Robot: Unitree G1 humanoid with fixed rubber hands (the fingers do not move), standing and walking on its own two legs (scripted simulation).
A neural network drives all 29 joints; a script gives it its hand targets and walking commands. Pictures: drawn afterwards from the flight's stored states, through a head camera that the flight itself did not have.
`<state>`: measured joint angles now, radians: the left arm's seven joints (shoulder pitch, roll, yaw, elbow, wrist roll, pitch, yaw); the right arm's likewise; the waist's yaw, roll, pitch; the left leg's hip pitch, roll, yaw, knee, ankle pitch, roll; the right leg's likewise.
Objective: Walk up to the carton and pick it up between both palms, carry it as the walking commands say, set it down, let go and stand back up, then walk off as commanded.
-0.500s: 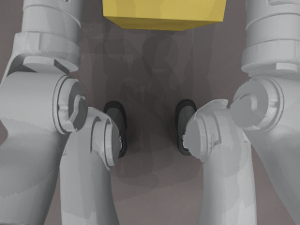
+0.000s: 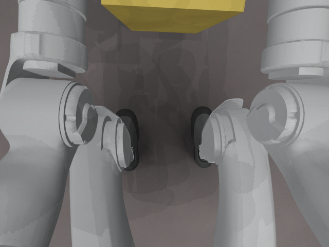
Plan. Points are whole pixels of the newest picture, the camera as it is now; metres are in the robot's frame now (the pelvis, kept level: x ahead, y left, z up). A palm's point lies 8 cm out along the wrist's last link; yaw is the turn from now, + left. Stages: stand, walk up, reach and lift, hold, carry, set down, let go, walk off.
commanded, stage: reach and lift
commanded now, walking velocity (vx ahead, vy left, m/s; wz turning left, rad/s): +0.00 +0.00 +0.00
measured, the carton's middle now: out of the picture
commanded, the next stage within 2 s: none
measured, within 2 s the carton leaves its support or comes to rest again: neither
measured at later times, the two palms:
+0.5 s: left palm out of the picture +0.59 +0.11 -0.05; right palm out of the picture +0.57 -0.15 -0.04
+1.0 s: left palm out of the picture +0.56 +0.10 +0.01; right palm out of the picture +0.54 -0.15 +0.02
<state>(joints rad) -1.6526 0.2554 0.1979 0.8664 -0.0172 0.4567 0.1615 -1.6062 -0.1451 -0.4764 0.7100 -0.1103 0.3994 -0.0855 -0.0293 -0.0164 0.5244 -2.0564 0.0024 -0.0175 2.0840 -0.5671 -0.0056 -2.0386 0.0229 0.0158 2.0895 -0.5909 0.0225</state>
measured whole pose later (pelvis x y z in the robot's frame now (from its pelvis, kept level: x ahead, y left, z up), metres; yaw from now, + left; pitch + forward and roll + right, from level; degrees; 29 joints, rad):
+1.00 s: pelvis -0.02 +0.00 +0.07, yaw -1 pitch +21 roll -1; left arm -1.53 0.17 0.30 0.71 0.13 0.56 0.12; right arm -1.44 -0.03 -0.49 0.56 -0.14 0.46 -0.16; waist -0.03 -0.02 0.52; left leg -1.72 -0.03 -0.07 1.89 -0.53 -0.04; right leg -1.71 0.06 0.02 1.88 -0.54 0.02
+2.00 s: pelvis -0.03 +0.00 +0.17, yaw +0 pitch +14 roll -2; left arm -1.37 0.11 0.37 0.68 0.20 0.54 0.08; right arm -1.33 0.03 -0.48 0.59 -0.20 0.46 -0.15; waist -0.03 -0.02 0.50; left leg -1.36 -0.03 -0.08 1.52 -0.41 -0.03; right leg -1.33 0.05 0.02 1.50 -0.42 0.03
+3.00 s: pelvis +0.06 +0.01 +0.31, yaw +2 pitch +14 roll -2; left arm -0.73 -0.13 0.37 0.77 0.39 0.51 0.06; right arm -0.63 0.23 -0.56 0.62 -0.39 0.44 -0.06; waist -0.03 -0.02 -0.10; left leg -0.84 -0.03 -0.10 0.92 -0.33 -0.01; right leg -0.80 0.03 0.02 0.88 -0.33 0.03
